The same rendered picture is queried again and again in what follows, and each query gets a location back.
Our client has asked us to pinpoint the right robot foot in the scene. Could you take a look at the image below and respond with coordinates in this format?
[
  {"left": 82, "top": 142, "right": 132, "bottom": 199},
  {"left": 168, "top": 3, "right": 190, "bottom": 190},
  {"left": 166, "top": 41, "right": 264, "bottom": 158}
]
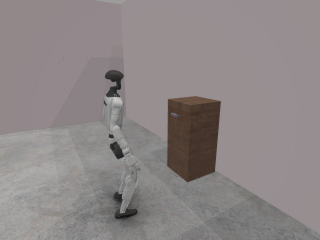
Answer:
[{"left": 114, "top": 209, "right": 138, "bottom": 219}]

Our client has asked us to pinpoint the right robot upper arm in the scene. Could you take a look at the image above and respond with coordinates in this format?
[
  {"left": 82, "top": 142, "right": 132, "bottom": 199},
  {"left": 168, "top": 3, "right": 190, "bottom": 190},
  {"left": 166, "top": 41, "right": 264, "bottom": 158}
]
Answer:
[{"left": 109, "top": 98, "right": 123, "bottom": 133}]

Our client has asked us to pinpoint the left robot upper arm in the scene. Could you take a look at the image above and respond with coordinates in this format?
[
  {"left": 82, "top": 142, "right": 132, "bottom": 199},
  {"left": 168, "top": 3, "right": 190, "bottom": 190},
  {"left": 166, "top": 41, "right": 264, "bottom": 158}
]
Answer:
[{"left": 102, "top": 92, "right": 108, "bottom": 118}]

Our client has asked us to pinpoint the drawer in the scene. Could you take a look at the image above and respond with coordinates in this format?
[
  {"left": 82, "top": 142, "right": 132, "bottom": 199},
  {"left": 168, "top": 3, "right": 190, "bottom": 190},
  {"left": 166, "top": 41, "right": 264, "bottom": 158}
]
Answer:
[{"left": 169, "top": 105, "right": 189, "bottom": 124}]

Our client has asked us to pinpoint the cabinet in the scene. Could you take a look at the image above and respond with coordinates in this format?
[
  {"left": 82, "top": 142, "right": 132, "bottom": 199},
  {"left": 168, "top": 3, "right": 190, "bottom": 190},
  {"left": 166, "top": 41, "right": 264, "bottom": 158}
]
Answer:
[{"left": 167, "top": 96, "right": 221, "bottom": 182}]

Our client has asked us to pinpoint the robot right hand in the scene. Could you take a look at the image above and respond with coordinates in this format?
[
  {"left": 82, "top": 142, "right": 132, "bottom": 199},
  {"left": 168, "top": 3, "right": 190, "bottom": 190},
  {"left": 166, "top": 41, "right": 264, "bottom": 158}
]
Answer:
[{"left": 125, "top": 154, "right": 141, "bottom": 175}]

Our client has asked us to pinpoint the robot left shin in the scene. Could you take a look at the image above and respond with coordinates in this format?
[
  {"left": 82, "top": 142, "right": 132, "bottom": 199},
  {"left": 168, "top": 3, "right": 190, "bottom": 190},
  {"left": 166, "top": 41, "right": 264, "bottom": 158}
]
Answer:
[{"left": 119, "top": 168, "right": 130, "bottom": 194}]

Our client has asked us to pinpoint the robot right forearm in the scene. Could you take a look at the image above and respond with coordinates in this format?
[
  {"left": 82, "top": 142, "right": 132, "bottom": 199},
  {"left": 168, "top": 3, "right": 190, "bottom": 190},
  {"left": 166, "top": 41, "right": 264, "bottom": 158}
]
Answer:
[{"left": 112, "top": 126, "right": 132, "bottom": 157}]

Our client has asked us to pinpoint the handle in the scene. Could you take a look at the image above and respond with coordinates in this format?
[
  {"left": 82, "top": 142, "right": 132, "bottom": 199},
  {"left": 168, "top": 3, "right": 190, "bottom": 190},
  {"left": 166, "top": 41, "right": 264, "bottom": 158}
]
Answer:
[{"left": 170, "top": 113, "right": 181, "bottom": 118}]

